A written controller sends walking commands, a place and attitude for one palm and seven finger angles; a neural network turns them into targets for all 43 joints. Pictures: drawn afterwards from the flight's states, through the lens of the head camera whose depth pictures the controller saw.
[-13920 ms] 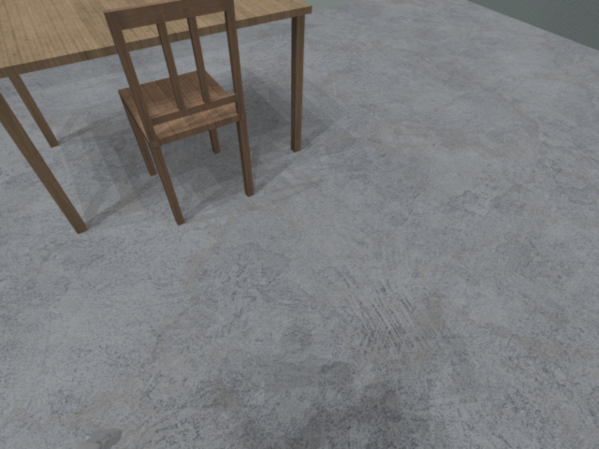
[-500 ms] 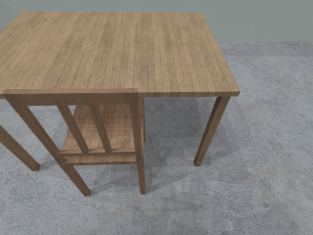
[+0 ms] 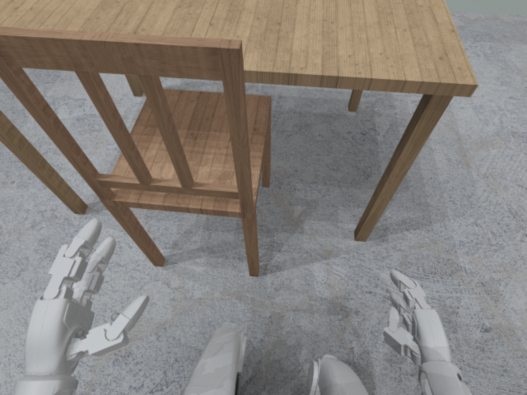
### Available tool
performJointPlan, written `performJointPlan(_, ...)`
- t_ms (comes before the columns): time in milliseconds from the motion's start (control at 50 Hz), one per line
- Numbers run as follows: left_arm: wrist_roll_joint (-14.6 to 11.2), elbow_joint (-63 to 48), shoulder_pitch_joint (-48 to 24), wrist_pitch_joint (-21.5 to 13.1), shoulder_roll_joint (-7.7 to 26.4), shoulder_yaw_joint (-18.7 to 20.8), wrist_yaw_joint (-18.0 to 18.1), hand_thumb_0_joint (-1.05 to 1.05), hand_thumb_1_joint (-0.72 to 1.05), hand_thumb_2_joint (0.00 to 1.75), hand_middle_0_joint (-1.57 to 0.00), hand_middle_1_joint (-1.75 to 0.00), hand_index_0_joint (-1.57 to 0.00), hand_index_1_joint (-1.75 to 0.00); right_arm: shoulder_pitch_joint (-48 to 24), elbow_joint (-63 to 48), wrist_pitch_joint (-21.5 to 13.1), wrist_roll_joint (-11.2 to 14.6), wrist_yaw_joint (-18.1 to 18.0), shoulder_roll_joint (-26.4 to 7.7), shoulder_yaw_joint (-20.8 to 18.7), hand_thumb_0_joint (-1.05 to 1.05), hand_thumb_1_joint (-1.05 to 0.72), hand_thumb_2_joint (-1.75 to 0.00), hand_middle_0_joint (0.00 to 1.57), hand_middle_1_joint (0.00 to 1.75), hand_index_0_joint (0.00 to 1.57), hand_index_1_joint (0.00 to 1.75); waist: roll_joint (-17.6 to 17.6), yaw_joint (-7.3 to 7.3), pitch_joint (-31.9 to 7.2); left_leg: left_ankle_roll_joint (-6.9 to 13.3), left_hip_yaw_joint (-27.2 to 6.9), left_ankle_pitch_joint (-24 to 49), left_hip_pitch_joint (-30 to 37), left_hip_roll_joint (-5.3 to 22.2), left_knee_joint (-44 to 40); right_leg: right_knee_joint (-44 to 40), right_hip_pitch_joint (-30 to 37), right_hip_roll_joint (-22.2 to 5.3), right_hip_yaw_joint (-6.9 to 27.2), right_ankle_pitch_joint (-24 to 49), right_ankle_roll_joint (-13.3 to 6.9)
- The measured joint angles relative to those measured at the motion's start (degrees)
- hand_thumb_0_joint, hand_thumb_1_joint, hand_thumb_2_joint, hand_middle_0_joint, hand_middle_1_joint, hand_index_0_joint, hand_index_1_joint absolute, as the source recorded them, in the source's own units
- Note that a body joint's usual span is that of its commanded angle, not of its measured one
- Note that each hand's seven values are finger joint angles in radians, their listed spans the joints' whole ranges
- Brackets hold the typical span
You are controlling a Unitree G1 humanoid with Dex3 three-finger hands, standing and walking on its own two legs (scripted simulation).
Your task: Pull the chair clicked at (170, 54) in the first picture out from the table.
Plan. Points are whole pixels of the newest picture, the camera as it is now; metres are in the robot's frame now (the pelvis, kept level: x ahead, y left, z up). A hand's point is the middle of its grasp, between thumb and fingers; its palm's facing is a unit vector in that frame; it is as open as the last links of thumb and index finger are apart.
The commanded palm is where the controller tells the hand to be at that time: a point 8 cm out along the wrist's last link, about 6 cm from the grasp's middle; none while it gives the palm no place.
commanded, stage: raise the hand toward the chair's back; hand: left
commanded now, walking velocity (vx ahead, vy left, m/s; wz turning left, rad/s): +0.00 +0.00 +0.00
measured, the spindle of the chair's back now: (121, 135) +0.50 +0.34 +0.03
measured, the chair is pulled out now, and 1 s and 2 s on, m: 0.00 0.00 0.00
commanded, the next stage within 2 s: aim the fingers beside a spindle in 1.48 s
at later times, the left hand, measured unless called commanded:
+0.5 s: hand (134, 284) +0.23 +0.21 +0.06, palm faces -0.01 -1.00 -0.02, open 15.2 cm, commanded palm +0.21 +0.27 +0.08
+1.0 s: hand (96, 248) +0.26 +0.25 +0.10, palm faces +0.08 -1.00 -0.06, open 16.9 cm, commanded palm +0.23 +0.30 +0.09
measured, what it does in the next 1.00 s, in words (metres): stands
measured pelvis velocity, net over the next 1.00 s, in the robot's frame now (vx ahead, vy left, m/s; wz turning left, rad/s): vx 0.01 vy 0.04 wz -0.03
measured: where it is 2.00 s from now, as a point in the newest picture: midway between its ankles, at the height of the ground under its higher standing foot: outside the picture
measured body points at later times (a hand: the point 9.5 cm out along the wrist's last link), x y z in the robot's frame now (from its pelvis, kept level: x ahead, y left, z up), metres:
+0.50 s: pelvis +0.00 +0.03 +0.02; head +0.09 +0.03 +0.46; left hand +0.23 +0.26 +0.06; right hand +0.18 -0.24 -0.06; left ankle +0.07 +0.15 -0.61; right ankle +0.01 -0.07 -0.61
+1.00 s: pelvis +0.01 +0.04 +0.03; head +0.08 +0.06 +0.47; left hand +0.25 +0.31 +0.10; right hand +0.19 -0.19 -0.05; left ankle +0.07 +0.15 -0.61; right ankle +0.01 -0.07 -0.61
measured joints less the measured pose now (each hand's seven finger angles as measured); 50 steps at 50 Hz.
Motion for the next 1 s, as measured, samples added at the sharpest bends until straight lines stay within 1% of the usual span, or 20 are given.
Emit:
performJointPlan(40, -1.19, -0.90, -3.69, -0.11, -0.13, -0.39, -3.49, 0.01, 0.33, 0.66, -0.14, -0.21, -0.14, -0.21, 0.29, 1.49, -0.58, 0.49, -0.68, 0.48, 1.04, 0.01, -0.91, -0.89, 0.20, 0.30, 0.20, 0.30, 0.77, 0.03, 0.17, 0.00, -0.32, 0.09, -1.50, 0.05, 0.71, 0.62, -1.40, 0.08, -0.28, 0.09, -0.11)
performJointPlan(60, -1.42, -0.84, -5.53, 1.08, -0.05, -0.68, -5.15, 0.01, 0.31, 0.65, -0.14, -0.20, -0.13, -0.21, 0.56, 2.11, -0.46, 0.80, -1.01, 0.86, 1.42, 0.01, -0.91, -0.89, 0.20, 0.30, 0.20, 0.30, 0.96, -0.23, 0.26, -0.03, -0.22, 0.18, -1.93, 0.08, 0.78, 0.81, -1.93, 0.07, -0.18, 0.16, -0.08)
performJointPlan(80, -1.42, -0.51, -7.16, 3.12, 0.17, -0.93, -6.57, 0.01, 0.29, 0.64, -0.13, -0.20, -0.13, -0.20, 0.97, 2.61, -0.08, 1.13, -1.33, 1.29, 1.68, 0.01, -0.91, -0.89, 0.20, 0.30, 0.20, 0.30, 0.99, -0.66, 0.33, -0.05, 0.03, 0.29, -2.11, 0.08, 0.63, 0.87, -2.30, 0.03, 0.07, 0.25, -0.01)
performJointPlan(120, -0.97, 0.89, -9.32, 8.86, 0.77, -1.04, -8.11, 0.00, 0.24, 0.62, -0.13, -0.19, -0.13, -0.20, 2.15, 3.35, 1.15, 1.74, -1.83, 2.13, 1.66, 0.01, -0.91, -0.89, 0.21, 0.30, 0.20, 0.30, 0.96, -1.83, 0.36, -0.24, 0.76, 0.57, -1.65, 0.10, -0.20, 0.52, -2.34, -0.06, 0.80, 0.48, 0.21)
performJointPlan(160, -0.70, 2.08, -9.55, 14.84, 0.92, -0.63, -7.51, 0.00, 0.19, 0.60, -0.13, -0.18, -0.13, -0.19, 3.71, 3.73, 2.43, 2.15, -2.22, 2.60, 1.06, 0.01, -0.91, -0.89, 0.21, 0.30, 0.20, 0.30, 1.00, -3.19, 0.36, -0.41, 1.67, 0.81, -0.20, 0.08, -1.62, -0.50, -1.39, -0.17, 1.69, 0.79, 0.55)
performJointPlan(180, -0.73, 2.43, -9.07, 17.02, 0.74, -0.19, -6.53, 0.00, 0.17, 0.59, -0.13, -0.18, -0.13, -0.19, 4.53, 3.91, 2.87, 2.26, -2.40, 2.66, 0.61, 0.01, -0.91, -0.89, 0.21, 0.30, 0.20, 0.30, 0.98, -3.76, 0.31, -0.37, 2.19, 0.89, 0.74, 0.11, -2.46, -1.20, -0.72, -0.19, 2.19, 0.99, 0.75)
performJointPlan(220, -0.78, 2.43, -7.30, 18.92, 0.13, 1.10, -3.68, 0.00, 0.12, 0.57, -0.13, -0.17, -0.12, -0.18, 6.13, 4.44, 3.23, 2.26, -2.72, 2.48, -0.42, 0.01, -0.91, -0.89, 0.21, 0.30, 0.20, 0.30, 0.81, -4.44, -0.02, -0.09, 3.17, 1.00, 2.62, 0.29, -4.11, -2.75, 0.69, -0.05, 3.15, 1.48, 1.10)
performJointPlan(260, -0.75, 1.55, -5.25, 17.36, -0.49, 2.29, -0.75, 0.00, 0.08, 0.55, -0.12, -0.17, -0.12, -0.17, 7.55, 4.98, 2.97, 2.01, -2.73, 1.89, -1.50, 0.01, -0.91, -0.89, 0.21, 0.30, 0.20, 0.30, 0.58, -4.67, -0.41, 0.24, 3.83, 1.13, 4.16, 0.39, -5.48, -4.20, 1.99, 0.04, 3.80, 1.97, 1.41)
performJointPlan(320, -0.37, 0.12, -3.33, 11.11, -0.91, 3.00, 1.64, 0.00, 0.01, 0.52, -0.12, -0.16, -0.11, -0.16, 8.68, 5.64, 2.13, 1.53, -2.33, 0.34, -2.51, 0.01, -0.91, -0.89, 0.20, 0.30, 0.20, 0.30, 0.30, -4.63, -0.95, 0.70, 4.13, 1.31, 4.92, 0.30, -6.34, -5.40, 2.83, -0.02, 4.08, 2.45, 1.80)
performJointPlan(360, -0.20, 0.03, -3.22, 7.05, -0.76, 2.48, 1.57, 0.00, -0.04, 0.50, -0.11, -0.15, -0.10, -0.15, 8.55, 5.65, 1.66, 1.39, -2.06, -0.85, -2.68, 0.01, -0.91, -0.89, 0.20, 0.30, 0.20, 0.30, 0.25, -4.62, -1.12, 1.01, 4.01, 1.33, 4.25, 0.16, -5.95, -5.34, 2.42, -0.14, 3.97, 2.57, 2.00)
performJointPlan(400, -0.11, 0.74, -3.74, 5.05, -0.51, 1.36, 0.50, 0.00, -0.08, 0.48, -0.10, -0.14, -0.10, -0.14, 7.85, 5.26, 1.40, 1.50, -1.99, -1.74, -2.63, 0.01, -0.91, -0.89, 0.20, 0.30, 0.20, 0.30, 0.17, -4.63, -1.06, 1.34, 3.90, 1.30, 3.21, 0.07, -5.19, -4.87, 1.61, -0.24, 3.87, 2.62, 2.22)
performJointPlan(440, 0.07, 1.77, -4.46, 5.49, -0.25, -0.05, -0.67, 0.00, -0.13, 0.46, -0.10, -0.13, -0.09, -0.14, 6.88, 4.46, 1.30, 1.73, -2.16, -2.11, -2.49, 0.01, -0.91, -0.89, 0.20, 0.30, 0.20, 0.30, -0.04, -4.68, -0.76, 1.66, 3.88, 1.27, 2.34, 0.01, -4.51, -4.42, 0.89, -0.32, 3.86, 2.70, 2.47)
performJointPlan(480, 0.40, 2.45, -5.08, 7.35, 0.08, -1.22, -1.19, 0.00, -0.18, 0.44, -0.09, -0.13, -0.09, -0.13, 5.92, 3.45, 1.28, 1.80, -2.48, -1.96, -2.23, 0.01, -0.91, -0.89, 0.20, 0.30, 0.20, 0.30, -0.35, -4.71, -0.41, 1.95, 3.88, 1.30, 1.89, -0.02, -4.14, -4.28, 0.56, -0.34, 3.87, 2.86, 2.69)
performJointPlan(540, 1.04, 1.77, -5.37, 9.64, 0.77, -1.64, 0.04, -0.01, -0.25, 0.41, -0.09, -0.12, -0.08, -0.12, 4.69, 2.10, 1.37, 1.55, -2.75, -0.98, -1.64, 0.01, -0.91, -0.89, 0.20, 0.30, 0.20, 0.30, -0.78, -4.61, -0.10, 2.23, 3.75, 1.40, 2.03, 0.05, -4.14, -4.78, 0.95, -0.23, 3.75, 3.26, 2.92)
performJointPlan(620, 1.22, -1.00, -5.52, 8.88, 1.21, -0.45, 2.99, -0.01, -0.34, 0.37, -0.08, -0.10, -0.08, -0.11, 3.75, 1.14, 1.46, 1.02, -2.26, 0.41, -0.40, 0.01, -0.91, -0.89, 0.20, 0.30, 0.20, 0.30, -0.57, -4.18, -0.31, 2.46, 3.16, 1.60, 3.04, -0.08, -4.72, -6.25, 2.60, -0.21, 3.18, 3.81, 3.18)
performJointPlan(660, 1.24, -1.75, -5.98, 8.09, 1.25, 0.15, 3.64, -0.01, -0.38, 0.35, -0.08, -0.09, -0.07, -0.10, 3.43, 0.93, 1.69, 0.90, -1.85, 0.87, 0.41, 0.01, -0.91, -0.89, 0.20, 0.30, 0.20, 0.30, -0.19, -3.91, -0.60, 2.58, 2.90, 1.71, 3.56, -0.23, -5.05, -6.96, 3.41, -0.29, 2.91, 4.02, 3.35)
performJointPlan(720, 1.51, -0.96, -7.09, 8.83, 1.27, 0.12, 2.83, -0.01, -0.43, 0.33, -0.07, -0.09, -0.07, -0.09, 3.12, 0.49, 2.27, 1.06, -1.52, 1.21, 1.76, 0.01, -0.91, -0.89, 0.20, 0.30, 0.20, 0.30, 0.48, -3.63, -0.86, 2.82, 2.66, 1.94, 4.10, -0.48, -5.58, -7.88, 4.27, -0.46, 2.65, 4.36, 3.63)
performJointPlan(840, 1.80, 2.50, -9.02, 14.52, 2.25, -0.95, -0.09, -0.01, -0.48, 0.31, -0.06, -0.08, -0.06, -0.08, 3.85, -0.50, 2.96, 1.14, -2.06, 1.50, 3.41, 0.01, -0.91, -0.89, 0.21, 0.30, 0.20, 0.30, 0.43, -3.67, -0.24, 3.07, 2.79, 2.45, 4.90, -0.61, -6.80, -9.27, 5.10, -0.53, 2.76, 5.01, 3.88)
performJointPlan(880, 1.41, 2.33, -9.26, 14.46, 2.50, -0.32, 0.17, -0.01, -0.48, 0.31, -0.06, -0.08, -0.06, -0.08, 4.36, -0.31, 2.85, 0.86, -2.13, 1.44, 3.36, 0.01, -0.90, -0.89, 0.21, 0.30, 0.20, 0.30, 0.18, -3.80, -0.02, 3.03, 2.80, 2.45, 5.17, -0.56, -7.04, -9.57, 5.38, -0.46, 2.78, 5.08, 3.86)
performJointPlan(1000, 0.53, 1.60, -10.89, 10.57, 2.96, 2.80, 1.25, -0.02, -0.49, 0.30, -0.06, -0.08, -0.06, -0.08, 5.80, 1.38, 2.88, 0.55, -1.63, 0.16, 2.55, 0.01, -0.90, -0.89, 0.21, 0.30, 0.20, 0.30, 0.18, -4.09, -0.42, 2.85, 2.54, 1.95, 5.29, -0.43, -6.82, -9.65, 5.67, -0.27, 2.58, 4.70, 3.75)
